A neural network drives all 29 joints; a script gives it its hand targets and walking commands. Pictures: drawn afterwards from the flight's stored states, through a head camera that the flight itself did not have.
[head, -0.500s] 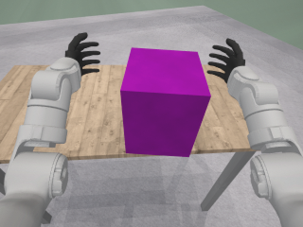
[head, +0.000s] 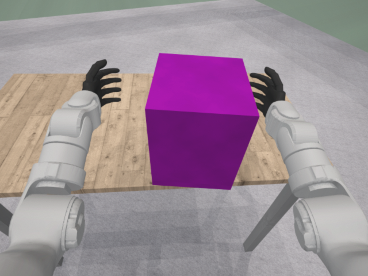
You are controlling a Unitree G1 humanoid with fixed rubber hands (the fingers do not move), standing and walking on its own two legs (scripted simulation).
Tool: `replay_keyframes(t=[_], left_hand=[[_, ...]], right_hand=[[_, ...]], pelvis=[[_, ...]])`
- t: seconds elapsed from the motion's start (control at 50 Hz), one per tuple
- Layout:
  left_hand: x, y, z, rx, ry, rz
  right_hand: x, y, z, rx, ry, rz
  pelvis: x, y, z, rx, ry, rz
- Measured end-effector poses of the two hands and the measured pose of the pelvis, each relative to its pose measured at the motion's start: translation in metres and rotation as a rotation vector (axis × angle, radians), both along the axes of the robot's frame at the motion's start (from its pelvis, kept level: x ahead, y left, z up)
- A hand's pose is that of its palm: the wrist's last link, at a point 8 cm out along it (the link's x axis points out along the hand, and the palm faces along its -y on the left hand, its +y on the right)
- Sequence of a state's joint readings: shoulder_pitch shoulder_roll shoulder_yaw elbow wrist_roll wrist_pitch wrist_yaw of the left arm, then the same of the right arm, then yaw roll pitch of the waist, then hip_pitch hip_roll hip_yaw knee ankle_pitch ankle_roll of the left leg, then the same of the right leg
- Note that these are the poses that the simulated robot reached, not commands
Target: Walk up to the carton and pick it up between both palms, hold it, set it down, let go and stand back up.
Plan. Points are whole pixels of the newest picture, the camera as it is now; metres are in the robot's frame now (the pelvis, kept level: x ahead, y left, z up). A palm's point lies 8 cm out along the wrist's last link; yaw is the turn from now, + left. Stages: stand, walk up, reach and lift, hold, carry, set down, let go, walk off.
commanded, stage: reach and lift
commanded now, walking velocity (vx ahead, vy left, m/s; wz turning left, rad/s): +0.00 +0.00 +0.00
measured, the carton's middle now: (196, 123) +0.45 -0.04 +0.10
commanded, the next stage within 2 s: none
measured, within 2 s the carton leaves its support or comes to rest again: neither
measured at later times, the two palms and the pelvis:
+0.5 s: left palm (113, 106) +0.42 +0.15 +0.17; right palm (266, 109) +0.42 -0.18 +0.17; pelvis +0.01 +0.00 +0.00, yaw +0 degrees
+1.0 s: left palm (125, 111) +0.43 +0.12 +0.15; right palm (263, 109) +0.43 -0.18 +0.17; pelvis +0.01 +0.00 +0.00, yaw +0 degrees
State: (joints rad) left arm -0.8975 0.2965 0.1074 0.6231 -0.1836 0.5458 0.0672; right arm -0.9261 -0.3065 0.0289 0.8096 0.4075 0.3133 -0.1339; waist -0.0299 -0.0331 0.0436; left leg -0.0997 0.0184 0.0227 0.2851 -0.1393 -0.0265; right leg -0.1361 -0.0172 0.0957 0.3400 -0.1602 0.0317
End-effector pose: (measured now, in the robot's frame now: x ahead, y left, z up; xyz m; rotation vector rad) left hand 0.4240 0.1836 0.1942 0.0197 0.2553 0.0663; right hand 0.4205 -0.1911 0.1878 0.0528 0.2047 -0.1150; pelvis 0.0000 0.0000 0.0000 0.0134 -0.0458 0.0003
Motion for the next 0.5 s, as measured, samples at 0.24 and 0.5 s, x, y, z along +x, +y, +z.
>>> replay_keyframes(t=[0.24,0.5], left_hand=[[0.003,-0.018,-0.02,0.005,0.01,-0.03],[0.001,-0.037,-0.025,-0.005,-0.002,-0.053]], right_hand=[[0.005,0.004,-0.019,0.005,-0.008,0.001],[0.004,0.008,-0.019,-0.002,-0.023,-0.029]], pelvis=[[0.007,-0.001,0.0,-0.001,0.013,-0.001],[0.006,-0.002,0.0,-0.001,0.012,-0.001]])
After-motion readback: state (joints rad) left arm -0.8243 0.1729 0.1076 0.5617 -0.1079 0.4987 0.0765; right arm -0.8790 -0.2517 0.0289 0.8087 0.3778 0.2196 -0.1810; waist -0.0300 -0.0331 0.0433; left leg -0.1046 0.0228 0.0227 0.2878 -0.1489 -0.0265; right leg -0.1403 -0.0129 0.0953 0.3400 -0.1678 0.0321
